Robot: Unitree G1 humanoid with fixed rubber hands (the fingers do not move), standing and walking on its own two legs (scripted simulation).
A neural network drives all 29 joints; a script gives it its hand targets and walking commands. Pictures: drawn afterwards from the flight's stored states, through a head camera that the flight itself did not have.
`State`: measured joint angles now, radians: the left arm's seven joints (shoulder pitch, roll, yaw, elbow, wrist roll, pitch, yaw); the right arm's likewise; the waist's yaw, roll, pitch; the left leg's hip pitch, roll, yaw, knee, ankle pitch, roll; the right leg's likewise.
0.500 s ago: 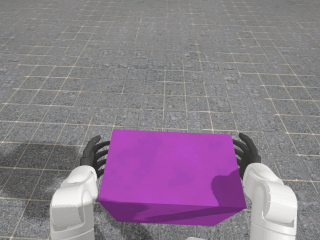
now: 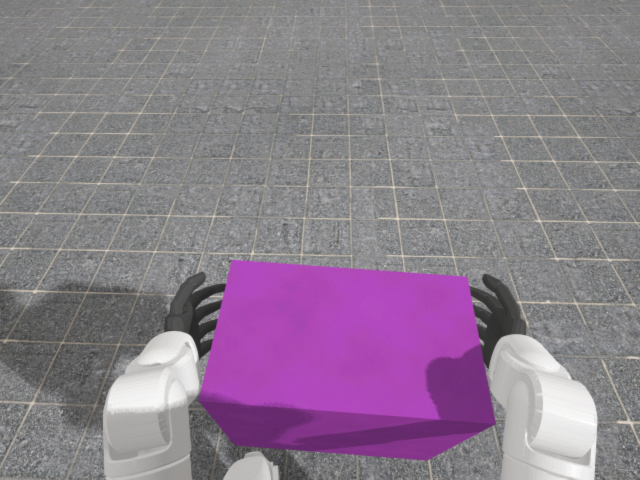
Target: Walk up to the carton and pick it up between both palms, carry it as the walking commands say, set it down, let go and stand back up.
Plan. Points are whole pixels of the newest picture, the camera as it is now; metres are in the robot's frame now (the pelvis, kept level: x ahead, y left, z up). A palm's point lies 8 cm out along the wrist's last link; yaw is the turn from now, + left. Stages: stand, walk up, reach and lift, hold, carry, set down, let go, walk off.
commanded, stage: carry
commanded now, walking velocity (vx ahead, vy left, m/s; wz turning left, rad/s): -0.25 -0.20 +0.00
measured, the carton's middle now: (339, 369) +0.24 -0.01 +0.00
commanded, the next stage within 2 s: none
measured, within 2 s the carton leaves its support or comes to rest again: neither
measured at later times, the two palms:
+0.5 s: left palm out of the picture +0.04 +0.12 +0.08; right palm out of the picture +0.08 -0.23 +0.10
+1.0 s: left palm out of the picture -0.11 +0.00 +0.08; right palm out of the picture -0.09 -0.35 +0.09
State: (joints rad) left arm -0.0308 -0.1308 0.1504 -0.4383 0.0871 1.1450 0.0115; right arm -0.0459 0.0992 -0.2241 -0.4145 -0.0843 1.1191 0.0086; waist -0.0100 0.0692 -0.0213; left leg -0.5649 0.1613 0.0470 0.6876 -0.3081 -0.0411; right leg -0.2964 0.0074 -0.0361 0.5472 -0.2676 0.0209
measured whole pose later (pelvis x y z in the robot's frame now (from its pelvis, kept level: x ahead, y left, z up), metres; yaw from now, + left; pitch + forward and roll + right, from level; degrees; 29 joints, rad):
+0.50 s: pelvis -0.18 -0.08 +0.01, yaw +3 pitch +1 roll -3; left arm -0.02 -0.10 0.16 -0.49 0.08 1.17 0.01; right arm -0.04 0.13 -0.21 -0.41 -0.08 1.10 0.01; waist 0.04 -0.03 -0.02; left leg -0.39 0.09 0.10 0.56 -0.19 0.04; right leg -0.52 -0.01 0.08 1.14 -0.40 0.09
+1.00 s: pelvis -0.34 -0.18 +0.00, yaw +2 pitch +1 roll +0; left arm -0.02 -0.13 0.17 -0.39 0.13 1.16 0.00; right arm -0.09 0.08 -0.19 -0.29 -0.08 1.13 -0.01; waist -0.02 -0.02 -0.10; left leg -0.28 0.00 0.11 0.56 -0.28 0.04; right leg -0.39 -0.03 -0.04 0.56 -0.18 0.00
